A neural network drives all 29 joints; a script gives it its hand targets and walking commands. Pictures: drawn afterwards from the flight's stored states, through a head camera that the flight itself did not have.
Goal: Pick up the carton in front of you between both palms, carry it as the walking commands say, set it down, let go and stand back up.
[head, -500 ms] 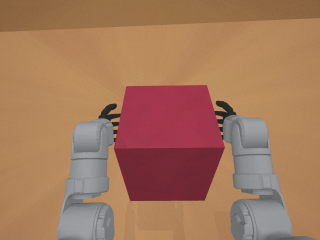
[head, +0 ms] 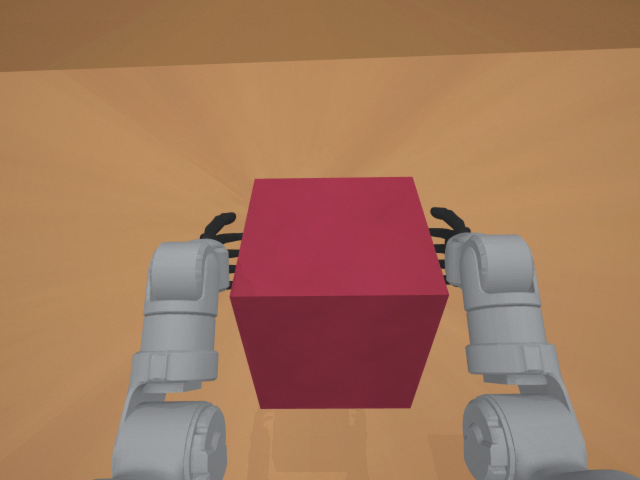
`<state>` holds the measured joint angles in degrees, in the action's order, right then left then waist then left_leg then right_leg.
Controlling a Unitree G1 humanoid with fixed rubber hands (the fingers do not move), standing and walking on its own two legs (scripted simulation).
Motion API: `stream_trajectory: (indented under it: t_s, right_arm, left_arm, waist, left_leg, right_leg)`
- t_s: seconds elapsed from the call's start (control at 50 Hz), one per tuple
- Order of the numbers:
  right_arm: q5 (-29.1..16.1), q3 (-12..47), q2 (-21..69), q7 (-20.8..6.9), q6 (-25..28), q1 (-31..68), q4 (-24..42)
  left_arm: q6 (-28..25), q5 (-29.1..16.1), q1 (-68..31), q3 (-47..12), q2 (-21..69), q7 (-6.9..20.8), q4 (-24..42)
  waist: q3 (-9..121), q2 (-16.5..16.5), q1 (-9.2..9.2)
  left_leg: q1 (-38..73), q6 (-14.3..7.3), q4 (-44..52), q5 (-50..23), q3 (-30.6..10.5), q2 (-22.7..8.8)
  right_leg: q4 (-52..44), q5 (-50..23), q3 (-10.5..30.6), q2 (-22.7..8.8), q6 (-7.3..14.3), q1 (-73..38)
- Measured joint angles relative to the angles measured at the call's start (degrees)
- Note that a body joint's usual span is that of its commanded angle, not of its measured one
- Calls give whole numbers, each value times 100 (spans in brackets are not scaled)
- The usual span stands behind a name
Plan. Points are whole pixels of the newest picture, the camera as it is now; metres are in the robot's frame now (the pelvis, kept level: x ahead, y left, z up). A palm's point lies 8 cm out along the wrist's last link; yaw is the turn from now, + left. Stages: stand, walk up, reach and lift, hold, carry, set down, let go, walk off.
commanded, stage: carry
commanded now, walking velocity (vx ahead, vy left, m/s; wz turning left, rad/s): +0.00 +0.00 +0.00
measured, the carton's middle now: (334, 296) +0.34 +0.00 +0.05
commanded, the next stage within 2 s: none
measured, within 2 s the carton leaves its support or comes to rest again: neither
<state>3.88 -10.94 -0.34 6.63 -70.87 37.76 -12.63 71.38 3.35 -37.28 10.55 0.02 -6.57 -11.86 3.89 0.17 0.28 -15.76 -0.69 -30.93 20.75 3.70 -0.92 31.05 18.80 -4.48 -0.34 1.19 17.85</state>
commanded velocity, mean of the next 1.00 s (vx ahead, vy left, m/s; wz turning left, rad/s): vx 0.00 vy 0.00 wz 0.00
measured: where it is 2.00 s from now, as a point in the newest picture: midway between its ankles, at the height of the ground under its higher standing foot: outside the picture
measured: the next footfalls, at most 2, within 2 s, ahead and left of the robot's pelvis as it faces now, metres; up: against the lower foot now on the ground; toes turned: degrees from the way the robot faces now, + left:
none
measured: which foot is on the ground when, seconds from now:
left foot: down 0.00-1.00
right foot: down 0.00-1.00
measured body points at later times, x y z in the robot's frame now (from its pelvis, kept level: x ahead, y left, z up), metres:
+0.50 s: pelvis -0.02 +0.00 +0.00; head -0.04 +0.00 +0.45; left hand +0.33 +0.15 +0.12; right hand +0.33 -0.15 +0.12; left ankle +0.01 +0.11 -0.73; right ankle +0.03 -0.10 -0.73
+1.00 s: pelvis -0.04 +0.01 +0.00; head -0.05 +0.00 +0.45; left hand +0.32 +0.15 +0.12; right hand +0.32 -0.15 +0.12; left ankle +0.01 +0.11 -0.73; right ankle +0.03 -0.10 -0.73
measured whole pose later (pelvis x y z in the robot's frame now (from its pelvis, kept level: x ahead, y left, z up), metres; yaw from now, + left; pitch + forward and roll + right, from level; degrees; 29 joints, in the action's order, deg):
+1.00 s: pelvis -0.04 +0.01 +0.00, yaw +0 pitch +0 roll +0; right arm 3.7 -11.2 -0.4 6.8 -70.6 38.2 -12.3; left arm 71.4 3.5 -37.6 11.0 0.3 -6.8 -11.1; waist 3.1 0.0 0.2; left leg -19.1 -1.3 -30.4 17.2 4.4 -0.7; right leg 30.1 14.9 -4.5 -1.1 0.8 21.0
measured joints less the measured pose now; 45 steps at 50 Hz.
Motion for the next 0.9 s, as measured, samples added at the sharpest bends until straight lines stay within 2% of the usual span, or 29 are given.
stream_trajectory:
  t_s: [0.9]
  right_arm:
    - [-11, -31, -4, 16, 21, 39, 39]
  left_arm:
    - [-2, 16, -27, 40, 23, -24, 77]
  waist:
    - [-79, -15, -11]
  left_leg:
    - [-314, -56, 46, -339, 64, 25]
  right_leg:
    - [-90, -374, 0, -70, -33, 299]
